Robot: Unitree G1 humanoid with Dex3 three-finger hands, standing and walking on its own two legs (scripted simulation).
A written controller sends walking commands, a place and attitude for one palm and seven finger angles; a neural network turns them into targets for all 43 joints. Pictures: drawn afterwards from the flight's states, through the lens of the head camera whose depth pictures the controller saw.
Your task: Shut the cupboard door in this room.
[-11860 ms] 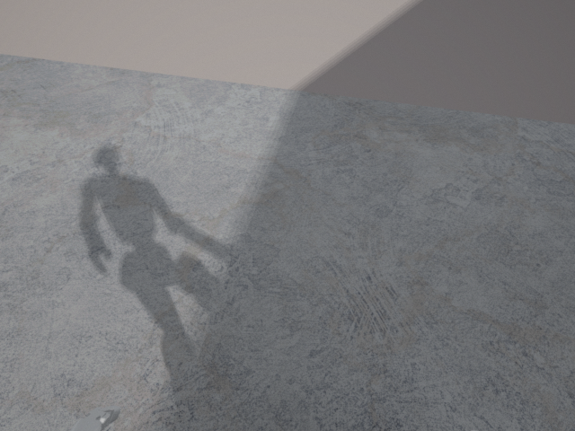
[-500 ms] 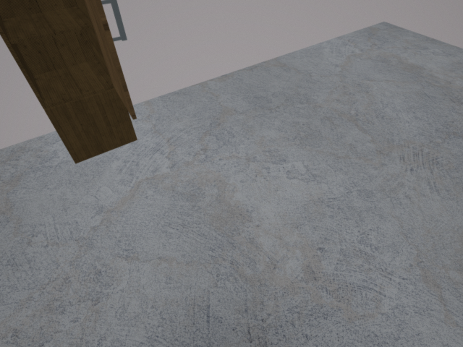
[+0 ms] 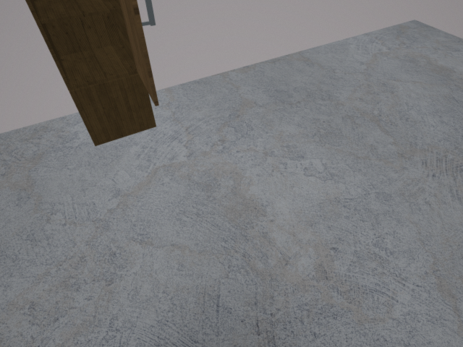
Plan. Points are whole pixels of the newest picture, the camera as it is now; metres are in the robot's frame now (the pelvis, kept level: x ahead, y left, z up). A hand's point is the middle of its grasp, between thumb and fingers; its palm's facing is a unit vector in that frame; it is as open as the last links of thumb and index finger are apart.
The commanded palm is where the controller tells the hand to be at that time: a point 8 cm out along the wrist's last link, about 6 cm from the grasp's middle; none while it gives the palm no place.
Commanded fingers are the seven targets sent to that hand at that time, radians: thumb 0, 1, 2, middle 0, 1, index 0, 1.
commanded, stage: stand and wait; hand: left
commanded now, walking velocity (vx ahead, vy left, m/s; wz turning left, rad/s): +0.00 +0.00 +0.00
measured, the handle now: (143, 5) +1.24 +0.43 +0.08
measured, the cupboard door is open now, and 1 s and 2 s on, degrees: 86 86 86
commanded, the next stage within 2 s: turn or walk to find it in 0.16 s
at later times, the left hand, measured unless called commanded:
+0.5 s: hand out of the picture +0.01 +0.19 -0.19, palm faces +0.15 -0.97 -0.19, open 7.4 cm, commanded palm none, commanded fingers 0.00 0.90 0.90 -0.20 -0.30 -0.20 -0.30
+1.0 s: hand out of the picture -0.01 +0.13 -0.15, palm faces +0.26 -0.93 -0.27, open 7.4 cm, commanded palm none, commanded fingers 0.00 0.90 0.90 -0.20 -0.30 -0.20 -0.30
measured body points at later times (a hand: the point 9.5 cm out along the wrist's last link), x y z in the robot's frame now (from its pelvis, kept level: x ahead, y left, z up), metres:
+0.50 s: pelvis +0.00 +0.01 -0.02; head +0.02 +0.02 +0.43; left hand +0.01 +0.24 -0.18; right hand +0.01 -0.23 -0.17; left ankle +0.02 +0.11 -0.74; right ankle -0.01 -0.11 -0.74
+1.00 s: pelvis -0.02 -0.07 +0.00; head -0.02 -0.10 +0.45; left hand -0.02 +0.18 -0.13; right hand +0.08 -0.30 -0.17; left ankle -0.02 +0.10 -0.70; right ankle -0.01 -0.16 -0.74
